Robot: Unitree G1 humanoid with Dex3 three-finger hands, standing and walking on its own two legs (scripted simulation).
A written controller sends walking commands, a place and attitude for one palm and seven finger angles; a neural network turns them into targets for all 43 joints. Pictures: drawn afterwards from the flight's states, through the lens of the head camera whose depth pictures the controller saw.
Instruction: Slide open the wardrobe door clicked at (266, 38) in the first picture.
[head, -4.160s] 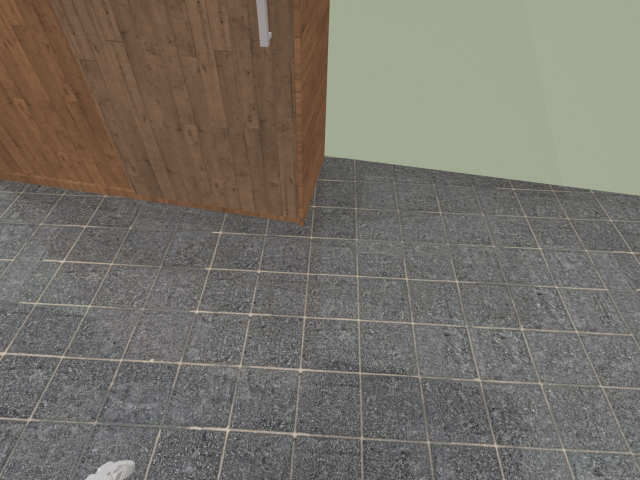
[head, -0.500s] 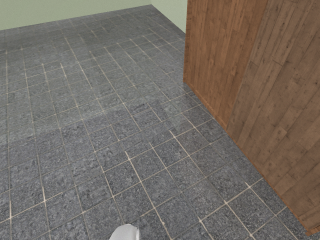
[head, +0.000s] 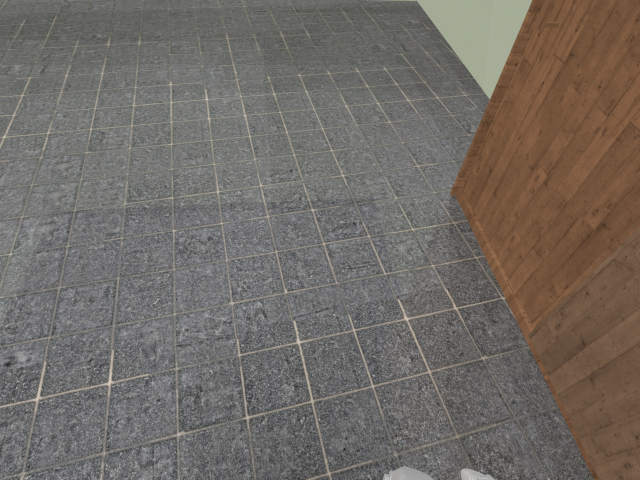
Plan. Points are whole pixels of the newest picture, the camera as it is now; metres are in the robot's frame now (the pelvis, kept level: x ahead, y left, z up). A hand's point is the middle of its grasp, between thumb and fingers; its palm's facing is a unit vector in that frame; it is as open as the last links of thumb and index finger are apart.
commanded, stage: turn to face it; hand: right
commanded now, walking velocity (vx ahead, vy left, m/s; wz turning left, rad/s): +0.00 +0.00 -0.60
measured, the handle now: out of the picture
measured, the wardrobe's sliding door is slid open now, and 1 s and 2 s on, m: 0.00 0.00 0.00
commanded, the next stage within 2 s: none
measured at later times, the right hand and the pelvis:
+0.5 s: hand out of the picture +0.05 -0.27 -0.16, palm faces +0.31 +0.91 -0.26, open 7.4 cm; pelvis +0.05 -0.04 +0.01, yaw -16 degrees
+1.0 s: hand out of the picture +0.00 -0.18 -0.15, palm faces +0.56 +0.78 -0.26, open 7.4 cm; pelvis +0.06 +0.02 +0.01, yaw -36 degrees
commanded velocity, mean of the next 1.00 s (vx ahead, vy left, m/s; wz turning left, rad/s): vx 0.00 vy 0.00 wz -0.60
